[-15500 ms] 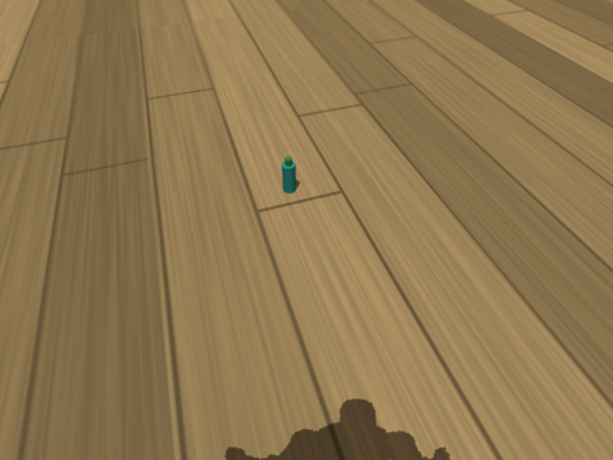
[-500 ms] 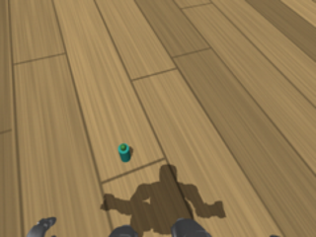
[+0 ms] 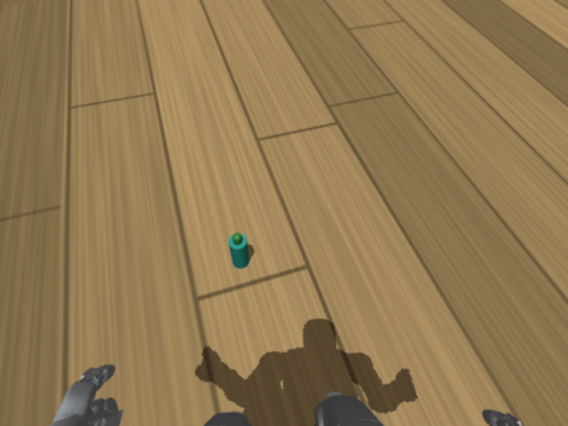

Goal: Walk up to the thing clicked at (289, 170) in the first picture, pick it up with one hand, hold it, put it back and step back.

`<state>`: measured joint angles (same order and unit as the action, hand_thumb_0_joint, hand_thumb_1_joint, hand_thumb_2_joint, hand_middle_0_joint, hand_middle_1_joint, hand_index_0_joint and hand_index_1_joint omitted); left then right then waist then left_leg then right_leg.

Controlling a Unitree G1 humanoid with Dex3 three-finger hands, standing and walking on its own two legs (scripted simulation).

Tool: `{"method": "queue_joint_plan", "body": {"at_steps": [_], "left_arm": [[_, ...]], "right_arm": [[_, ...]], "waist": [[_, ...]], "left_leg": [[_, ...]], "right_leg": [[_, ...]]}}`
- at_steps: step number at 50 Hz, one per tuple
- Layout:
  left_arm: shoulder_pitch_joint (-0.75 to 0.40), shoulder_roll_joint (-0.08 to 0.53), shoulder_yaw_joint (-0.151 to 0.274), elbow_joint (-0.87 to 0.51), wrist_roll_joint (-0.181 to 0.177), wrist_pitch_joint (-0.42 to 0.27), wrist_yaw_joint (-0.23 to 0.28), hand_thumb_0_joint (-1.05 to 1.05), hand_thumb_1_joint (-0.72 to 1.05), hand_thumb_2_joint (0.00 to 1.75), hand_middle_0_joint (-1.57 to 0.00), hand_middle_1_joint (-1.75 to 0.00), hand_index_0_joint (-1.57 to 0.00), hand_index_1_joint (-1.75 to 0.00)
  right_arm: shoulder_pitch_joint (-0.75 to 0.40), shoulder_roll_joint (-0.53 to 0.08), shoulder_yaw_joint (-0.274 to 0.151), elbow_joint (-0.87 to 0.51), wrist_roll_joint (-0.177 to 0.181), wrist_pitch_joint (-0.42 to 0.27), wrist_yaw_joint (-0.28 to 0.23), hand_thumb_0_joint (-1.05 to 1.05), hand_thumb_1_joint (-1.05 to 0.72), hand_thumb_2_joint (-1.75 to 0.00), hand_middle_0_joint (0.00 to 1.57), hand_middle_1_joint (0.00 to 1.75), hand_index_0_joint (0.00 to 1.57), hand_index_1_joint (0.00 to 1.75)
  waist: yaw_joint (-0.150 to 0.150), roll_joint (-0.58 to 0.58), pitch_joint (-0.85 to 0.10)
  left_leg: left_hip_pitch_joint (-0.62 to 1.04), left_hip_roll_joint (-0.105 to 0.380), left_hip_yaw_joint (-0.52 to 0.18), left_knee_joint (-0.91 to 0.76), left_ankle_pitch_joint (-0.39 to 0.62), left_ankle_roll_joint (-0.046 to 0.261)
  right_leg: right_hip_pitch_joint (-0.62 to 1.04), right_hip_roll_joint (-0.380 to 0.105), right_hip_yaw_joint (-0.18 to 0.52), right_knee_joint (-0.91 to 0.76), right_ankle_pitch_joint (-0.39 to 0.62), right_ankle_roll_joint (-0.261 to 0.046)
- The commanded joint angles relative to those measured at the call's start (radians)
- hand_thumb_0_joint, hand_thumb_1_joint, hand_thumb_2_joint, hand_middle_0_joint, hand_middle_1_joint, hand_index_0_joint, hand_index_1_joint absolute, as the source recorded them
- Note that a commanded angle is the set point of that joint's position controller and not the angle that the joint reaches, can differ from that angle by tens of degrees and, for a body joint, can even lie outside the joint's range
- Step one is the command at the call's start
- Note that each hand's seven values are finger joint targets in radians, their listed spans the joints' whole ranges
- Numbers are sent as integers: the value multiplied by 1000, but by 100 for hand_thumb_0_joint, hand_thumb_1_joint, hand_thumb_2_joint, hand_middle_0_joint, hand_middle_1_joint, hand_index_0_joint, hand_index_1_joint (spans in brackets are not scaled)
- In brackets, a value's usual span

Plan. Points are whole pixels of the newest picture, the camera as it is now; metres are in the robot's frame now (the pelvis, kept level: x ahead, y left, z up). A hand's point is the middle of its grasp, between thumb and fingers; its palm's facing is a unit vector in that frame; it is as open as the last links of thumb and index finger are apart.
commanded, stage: walk up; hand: left
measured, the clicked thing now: (238, 249) +0.70 +0.18 -0.66
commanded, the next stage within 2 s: stand in 1.18 s
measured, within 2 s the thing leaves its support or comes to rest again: neither
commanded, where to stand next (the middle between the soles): +0.36 -0.01 m, yaw -3 degrees
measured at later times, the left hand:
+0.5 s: hand out of the picture -0.02 +0.25 -0.13, palm faces +0.03 -0.92 -0.39, open 7.4 cm
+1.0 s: hand out of the picture +0.04 +0.25 -0.13, palm faces +0.06 -0.94 -0.34, open 7.4 cm
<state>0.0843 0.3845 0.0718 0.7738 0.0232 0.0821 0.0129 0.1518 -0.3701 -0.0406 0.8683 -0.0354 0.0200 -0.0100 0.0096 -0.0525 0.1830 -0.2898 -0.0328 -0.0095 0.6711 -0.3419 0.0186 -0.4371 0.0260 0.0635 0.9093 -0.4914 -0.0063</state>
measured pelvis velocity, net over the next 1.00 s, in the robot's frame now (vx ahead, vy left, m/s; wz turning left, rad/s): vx -0.06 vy -0.01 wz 0.03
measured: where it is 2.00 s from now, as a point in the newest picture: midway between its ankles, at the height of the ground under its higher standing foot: outside the picture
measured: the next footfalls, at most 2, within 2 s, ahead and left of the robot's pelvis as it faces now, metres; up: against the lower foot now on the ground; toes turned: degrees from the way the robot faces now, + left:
right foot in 0.22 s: -0.04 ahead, -0.15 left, +0.00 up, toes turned +1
left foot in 0.48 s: -0.02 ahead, +0.11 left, +0.00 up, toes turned -2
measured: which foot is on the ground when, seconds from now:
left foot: down 0.00-0.24, up 0.26-0.46, down 0.48-1.00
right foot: up 0.00-0.20, down 0.22-1.00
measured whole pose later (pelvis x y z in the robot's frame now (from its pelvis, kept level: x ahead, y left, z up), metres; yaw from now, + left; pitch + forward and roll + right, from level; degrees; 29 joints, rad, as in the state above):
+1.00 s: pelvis -0.06 -0.01 +0.02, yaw +2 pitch -2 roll -1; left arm 0.08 0.37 0.04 1.06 0.01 -0.02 0.00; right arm 0.10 -0.33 -0.04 1.04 -0.02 -0.02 0.01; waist 0.02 -0.02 0.06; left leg -0.20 -0.02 -0.07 0.50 -0.27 0.00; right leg -0.12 -0.03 -0.01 0.46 -0.30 0.03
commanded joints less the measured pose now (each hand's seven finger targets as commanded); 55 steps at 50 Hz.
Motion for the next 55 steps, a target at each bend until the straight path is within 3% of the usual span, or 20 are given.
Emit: {"method": "queue_joint_plan", "body": {"at_steps": [1,3,7,10,11,12,13,16,20,23,24,25,26,27,30,33,35,38,43,55], "left_arm": [[62,194,66,-31,-12,-23,16,0,90,90,-20,-30,-20,-30],[111,195,69,-7,-6,-35,1,0,90,90,-20,-30,-20,-30],[75,166,45,3,0,-74,-18,0,90,90,-20,-30,-20,-30],[186,168,56,104,10,-105,1,0,90,90,-20,-30,-20,-30],[195,229,71,114,26,-116,6,0,90,90,-20,-30,-20,-30],[139,325,85,83,24,-117,6,0,90,90,-20,-30,-20,-30],[58,371,89,59,29,-116,3,0,90,90,-20,-30,-20,-30],[3,251,66,59,19,-134,7,0,90,90,-20,-30,-20,-30],[82,256,67,85,20,-137,0,0,90,90,-20,-30,-20,-30],[59,230,45,87,2,-117,-6,0,90,90,-20,-30,-20,-30],[72,189,26,88,-3,-114,-6,0,90,90,-20,-30,-20,-30],[75,136,8,88,-17,-112,-9,0,90,90,-20,-30,-20,-30],[55,172,22,109,-26,-105,-2,0,90,90,-20,-30,-20,-30],[64,185,22,123,-20,-109,-3,0,90,90,-20,-30,-20,-30],[107,182,23,165,-11,-135,-1,0,90,90,-20,-30,-20,-30],[47,268,37,169,-1,-140,-1,0,90,90,-20,-30,-20,-30],[-3,246,30,162,-2,-135,-1,0,90,90,-20,-30,-20,-30],[-26,195,17,179,-12,-136,-3,0,90,90,-20,-30,-20,-30],[-11,189,14,218,-21,-136,3,0,90,90,-20,-30,-20,-30],[-45,192,3,251,-13,-127,5,0,90,90,-20,-30,-20,-30]], "right_arm": [[-63,-285,-80,-97,-6,-30,-32,0,-90,-90,20,30,20,30],[-65,-261,-77,-102,-6,-33,-27,0,-90,-90,20,30,20,30],[-10,-252,-77,-85,-13,-27,-11,0,-90,-90,20,30,20,30],[-26,-240,-64,-74,2,-2,0,0,-90,-90,20,30,20,30],[-8,-185,-46,-82,9,0,2,0,-90,-90,20,30,20,30],[-45,-151,-40,-101,22,0,-3,0,-90,-90,20,30,20,30],[-63,-227,-68,-77,16,5,-8,0,-90,-90,20,30,20,30],[10,-203,-58,-19,31,-10,2,0,-90,-90,20,30,20,30],[-3,-188,-49,-10,15,-30,16,0,-90,-90,20,30,20,30],[57,-167,-58,32,9,-50,14,0,-90,-90,20,30,20,30],[69,-187,-69,37,0,-57,8,0,-90,-90,20,30,20,30],[60,-240,-76,31,-5,-63,3,0,-90,-90,20,30,20,30],[15,-288,-78,22,9,-60,8,0,-90,-90,20,30,20,30],[-23,-275,-75,20,9,-58,13,0,-90,-90,20,30,20,30],[-83,-198,-43,21,19,-50,14,0,-90,-90,20,30,20,30],[-21,-178,-39,59,20,-43,14,0,-90,-90,20,30,20,30],[-10,-177,-42,82,14,-45,15,0,-90,-90,20,30,20,30],[-35,-189,-39,89,14,-61,18,0,-90,-90,20,30,20,30],[-58,-185,-38,105,22,-65,7,0,-90,-90,20,30,20,30],[-128,-168,-40,117,21,-50,4,0,-90,-90,20,30,20,30]], "waist": [[27,152,-193],[29,190,-189],[-41,253,-230],[26,203,-212],[20,53,-192],[43,-137,-159],[38,-129,-66],[-10,-40,-68],[38,-119,-119],[-8,-80,-164],[-17,-36,-199],[-9,132,-216],[3,158,-201],[13,132,-187],[49,147,-173],[-1,36,-126],[-18,12,-97],[-5,47,-139],[12,91,-244],[7,76,-227]], "left_leg": [[16,335,-279,-261,497,224],[-8,277,-202,-260,337,196],[142,237,-188,-238,37,177],[-31,194,-128,-85,129,112],[-177,124,-100,35,31,57],[-215,-1,-102,122,-228,1],[-117,33,-157,274,-233,-24],[-150,16,-156,259,-118,-22],[-113,33,-68,33,-146,-34],[124,-3,6,-298,53,-15],[239,50,-88,-310,147,8],[245,229,-355,-368,140,68],[74,315,-422,-391,-49,170],[9,305,-389,-379,-85,182],[-25,141,-179,-231,127,43],[-41,42,-95,-135,-10,-3],[18,48,-93,-168,-9,10],[46,132,-189,-263,195,43],[111,137,-149,-226,525,40],[105,116,-128,-253,394,26]], "right_leg": [[-11,57,137,377,-66,-12],[40,43,88,274,-14,3],[110,-7,-25,-222,-36,27],[368,11,-69,-582,199,-9],[424,-81,138,-598,115,-34],[203,-326,459,-676,-116,-156],[-25,-425,563,-716,-232,-244],[131,-279,275,-607,67,-166],[261,-269,210,-561,196,-161],[217,-207,94,-416,388,-105],[147,-170,53,-333,441,-64],[54,-70,-20,-241,280,-7],[152,-39,-67,-224,-19,-5],[223,-49,-49,-246,-20,-11],[331,-86,21,-503,229,-31],[262,-240,214,-577,89,-114],[178,-224,164,-586,68,-105],[240,-110,11,-492,284,-38],[375,-118,-20,-466,485,-22],[391,-136,-21,-512,457,-20]]}}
